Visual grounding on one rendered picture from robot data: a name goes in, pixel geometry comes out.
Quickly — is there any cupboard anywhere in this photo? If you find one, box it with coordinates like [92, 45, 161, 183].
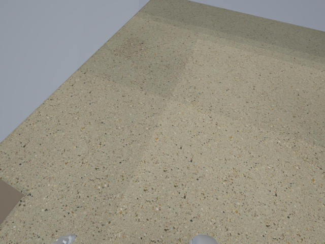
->
[0, 179, 24, 225]

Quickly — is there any robot left hand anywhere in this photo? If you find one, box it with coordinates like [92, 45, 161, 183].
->
[52, 234, 75, 244]

